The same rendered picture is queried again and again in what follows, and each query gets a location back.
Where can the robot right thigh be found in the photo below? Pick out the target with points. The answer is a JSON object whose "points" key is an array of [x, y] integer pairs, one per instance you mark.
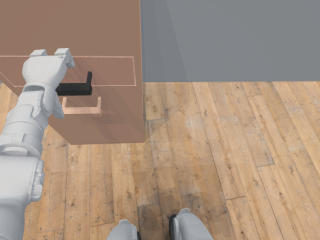
{"points": [[188, 226]]}

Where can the left robot forearm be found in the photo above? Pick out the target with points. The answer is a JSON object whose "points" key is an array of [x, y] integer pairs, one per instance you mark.
{"points": [[25, 124]]}

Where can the drawer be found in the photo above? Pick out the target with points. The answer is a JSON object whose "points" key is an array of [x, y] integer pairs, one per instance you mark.
{"points": [[106, 70]]}

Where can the robot left upper arm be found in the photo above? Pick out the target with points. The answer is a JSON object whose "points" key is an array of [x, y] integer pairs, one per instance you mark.
{"points": [[21, 182]]}

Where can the cabinet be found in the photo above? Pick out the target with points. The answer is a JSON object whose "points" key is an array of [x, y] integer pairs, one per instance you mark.
{"points": [[87, 28]]}

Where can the left robot hand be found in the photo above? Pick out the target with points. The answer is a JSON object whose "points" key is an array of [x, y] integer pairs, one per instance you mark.
{"points": [[50, 70]]}

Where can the handle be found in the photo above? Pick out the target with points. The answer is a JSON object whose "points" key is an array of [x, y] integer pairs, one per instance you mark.
{"points": [[73, 112], [76, 89]]}

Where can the right robot shin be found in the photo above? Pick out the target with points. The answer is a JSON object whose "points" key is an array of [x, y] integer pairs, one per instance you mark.
{"points": [[184, 210]]}

